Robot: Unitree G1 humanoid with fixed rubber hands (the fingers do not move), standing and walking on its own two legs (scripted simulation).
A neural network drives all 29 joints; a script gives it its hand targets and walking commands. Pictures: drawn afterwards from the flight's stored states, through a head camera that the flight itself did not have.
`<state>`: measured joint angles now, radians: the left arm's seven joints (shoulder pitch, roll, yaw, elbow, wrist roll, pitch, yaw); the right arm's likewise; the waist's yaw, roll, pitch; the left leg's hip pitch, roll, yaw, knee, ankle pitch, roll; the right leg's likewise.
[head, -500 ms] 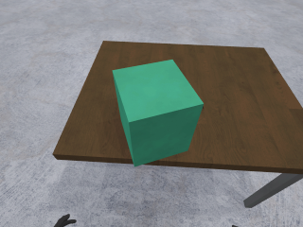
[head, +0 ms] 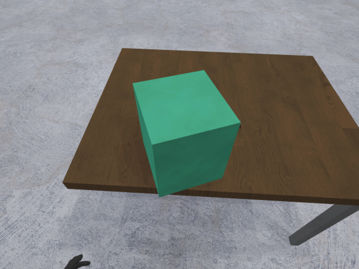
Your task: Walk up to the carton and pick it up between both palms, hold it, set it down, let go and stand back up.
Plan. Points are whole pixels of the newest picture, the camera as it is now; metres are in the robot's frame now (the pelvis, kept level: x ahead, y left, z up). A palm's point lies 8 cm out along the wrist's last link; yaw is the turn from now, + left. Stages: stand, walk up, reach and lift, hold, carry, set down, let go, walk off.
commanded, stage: stand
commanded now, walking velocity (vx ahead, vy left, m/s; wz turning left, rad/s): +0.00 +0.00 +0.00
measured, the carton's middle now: (181, 134) +0.46 +0.00 +0.00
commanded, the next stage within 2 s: walk up in 0.76 s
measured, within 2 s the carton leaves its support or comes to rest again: neither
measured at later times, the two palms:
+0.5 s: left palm out of the picture +0.10 +0.26 -0.11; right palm out of the picture +0.07 -0.25 -0.13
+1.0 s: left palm out of the picture +0.09 +0.26 -0.11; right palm out of the picture +0.07 -0.25 -0.13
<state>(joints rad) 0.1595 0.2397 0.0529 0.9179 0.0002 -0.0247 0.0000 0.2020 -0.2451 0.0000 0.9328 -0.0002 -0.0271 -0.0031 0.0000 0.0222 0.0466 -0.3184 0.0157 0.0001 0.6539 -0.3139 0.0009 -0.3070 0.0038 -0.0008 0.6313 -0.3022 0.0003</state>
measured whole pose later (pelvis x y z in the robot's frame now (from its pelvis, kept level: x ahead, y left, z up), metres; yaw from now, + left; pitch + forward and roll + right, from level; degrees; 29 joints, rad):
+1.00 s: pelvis +0.00 +0.00 +0.00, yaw +0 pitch -1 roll +0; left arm 0.15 0.24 0.05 0.94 0.00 -0.02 0.00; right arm 0.20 -0.25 0.00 0.95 0.00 -0.03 0.00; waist 0.00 0.03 0.05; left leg -0.31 0.02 0.00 0.62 -0.29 0.00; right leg -0.30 0.00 0.00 0.61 -0.28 0.00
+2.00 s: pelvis +0.01 -0.01 +0.00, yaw +0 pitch +0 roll +0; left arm 0.07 0.24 0.03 0.73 0.00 0.29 0.03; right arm 0.09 -0.25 -0.01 0.96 -0.02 -0.12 0.08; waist 0.00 0.02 0.07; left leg -0.32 0.02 0.00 0.63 -0.31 -0.01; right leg -0.32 0.00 0.00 0.63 -0.31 0.00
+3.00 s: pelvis -0.02 -0.03 +0.01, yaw -1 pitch -5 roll +0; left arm 0.18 0.16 -0.05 0.43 0.00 -0.01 0.21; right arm 0.08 -0.26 -0.01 0.78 0.09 -0.27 0.21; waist 0.00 0.02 0.05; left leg -0.21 0.06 0.00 0.52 -0.23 -0.04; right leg -0.22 0.04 0.00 0.52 -0.23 -0.03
